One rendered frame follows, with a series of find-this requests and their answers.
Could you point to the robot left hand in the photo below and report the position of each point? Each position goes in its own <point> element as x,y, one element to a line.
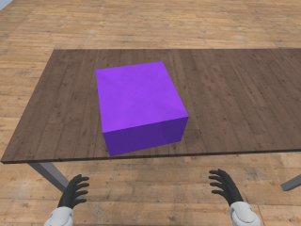
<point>68,197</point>

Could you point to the carton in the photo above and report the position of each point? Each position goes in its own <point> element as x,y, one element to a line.
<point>140,107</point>

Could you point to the robot right hand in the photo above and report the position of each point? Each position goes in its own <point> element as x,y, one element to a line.
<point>230,191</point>

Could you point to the robot right forearm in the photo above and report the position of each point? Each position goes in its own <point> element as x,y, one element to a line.
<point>242,214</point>

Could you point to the robot left forearm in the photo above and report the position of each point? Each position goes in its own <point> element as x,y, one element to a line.
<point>61,216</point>

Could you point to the table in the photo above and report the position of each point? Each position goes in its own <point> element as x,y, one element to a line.
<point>239,101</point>

